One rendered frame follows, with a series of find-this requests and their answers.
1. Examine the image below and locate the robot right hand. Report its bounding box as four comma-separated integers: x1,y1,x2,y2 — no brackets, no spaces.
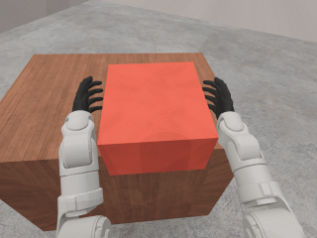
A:
202,77,235,120

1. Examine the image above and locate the robot left hand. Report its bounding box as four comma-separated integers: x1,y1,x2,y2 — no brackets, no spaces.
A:
71,75,104,114

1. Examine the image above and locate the robot left forearm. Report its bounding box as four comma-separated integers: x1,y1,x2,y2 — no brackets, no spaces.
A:
55,110,104,238

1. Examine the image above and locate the robot right forearm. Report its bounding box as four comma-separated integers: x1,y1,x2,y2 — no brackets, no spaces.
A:
216,111,306,238

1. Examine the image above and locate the carton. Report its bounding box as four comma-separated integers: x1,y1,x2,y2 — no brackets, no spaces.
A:
97,61,219,176

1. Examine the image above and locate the left robot upper arm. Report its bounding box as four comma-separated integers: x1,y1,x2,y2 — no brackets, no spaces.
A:
57,215,113,238

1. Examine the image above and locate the pedestal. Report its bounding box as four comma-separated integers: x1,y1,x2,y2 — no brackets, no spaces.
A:
0,53,234,232

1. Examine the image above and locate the right robot upper arm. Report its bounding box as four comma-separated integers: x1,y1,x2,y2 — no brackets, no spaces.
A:
242,207,305,238

